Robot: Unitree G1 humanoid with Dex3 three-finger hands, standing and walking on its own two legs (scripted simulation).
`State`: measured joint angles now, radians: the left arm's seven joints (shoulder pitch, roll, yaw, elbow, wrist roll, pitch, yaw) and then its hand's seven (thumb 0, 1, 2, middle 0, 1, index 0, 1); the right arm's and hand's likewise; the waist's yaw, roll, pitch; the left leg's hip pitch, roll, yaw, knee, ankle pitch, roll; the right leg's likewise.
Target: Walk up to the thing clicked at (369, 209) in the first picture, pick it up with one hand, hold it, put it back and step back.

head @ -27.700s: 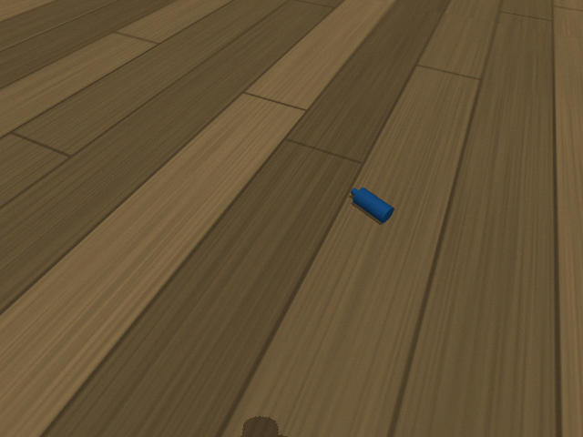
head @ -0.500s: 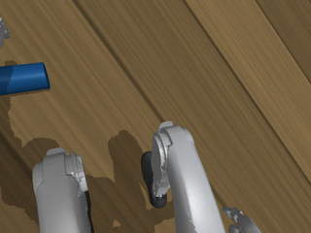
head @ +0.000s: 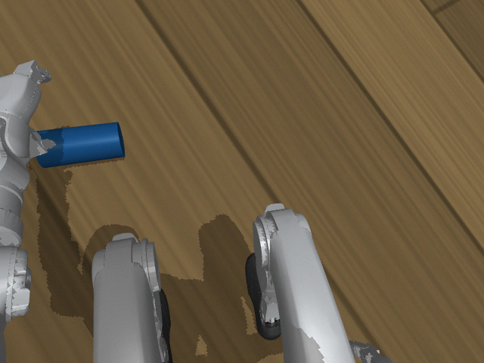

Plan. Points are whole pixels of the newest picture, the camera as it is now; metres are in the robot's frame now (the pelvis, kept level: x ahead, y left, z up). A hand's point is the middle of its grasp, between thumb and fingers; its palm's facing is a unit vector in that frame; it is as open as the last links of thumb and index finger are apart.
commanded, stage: home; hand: left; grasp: from above
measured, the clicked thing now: (73, 145) +0.55 +0.28 -0.34
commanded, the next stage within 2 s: none
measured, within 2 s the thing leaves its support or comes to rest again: neither
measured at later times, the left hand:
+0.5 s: hand out of the picture +0.32 +0.21 +0.09, palm faces -0.08 -0.88 -0.47, open 7.4 cm
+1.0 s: hand out of the picture +0.24 +0.18 +0.27, palm faces +0.18 -0.96 -0.21, open 7.4 cm
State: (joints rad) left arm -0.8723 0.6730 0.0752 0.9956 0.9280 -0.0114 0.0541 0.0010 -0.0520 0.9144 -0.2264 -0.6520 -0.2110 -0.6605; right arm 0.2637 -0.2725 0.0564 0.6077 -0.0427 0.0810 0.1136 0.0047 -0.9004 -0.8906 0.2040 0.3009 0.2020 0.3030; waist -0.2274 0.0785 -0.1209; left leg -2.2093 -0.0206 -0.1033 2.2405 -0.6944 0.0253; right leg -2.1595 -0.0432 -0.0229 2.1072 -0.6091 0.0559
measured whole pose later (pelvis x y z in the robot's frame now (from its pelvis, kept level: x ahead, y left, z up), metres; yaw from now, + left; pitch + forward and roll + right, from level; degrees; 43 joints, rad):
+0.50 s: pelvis +0.02 -0.01 +0.19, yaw +5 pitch +27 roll -4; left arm -0.16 0.34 0.02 0.39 0.21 0.26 0.07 0.01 0.88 0.90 -0.21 -0.31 -0.21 -0.30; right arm 0.09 -0.23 0.02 0.56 0.04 -0.04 -0.03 0.01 -0.91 -0.89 0.20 0.30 0.20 0.30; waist -0.08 0.03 -0.20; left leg -1.48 0.00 -0.07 1.64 -0.63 -0.01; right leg -1.47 -0.05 -0.03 1.56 -0.56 0.04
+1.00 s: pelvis +0.08 -0.01 +0.32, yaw +6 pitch +12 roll -3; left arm 0.45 0.22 0.04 -0.09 -0.07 0.45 0.07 0.01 0.90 0.90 -0.20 -0.30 -0.20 -0.29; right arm 0.30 -0.22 0.04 0.52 0.03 -0.18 -0.18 0.02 -0.91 -0.89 0.20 0.30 0.20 0.30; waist -0.06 0.05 -0.18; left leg -0.76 0.04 -0.07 1.06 -0.51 -0.02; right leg -0.74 -0.03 -0.06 0.97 -0.44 0.03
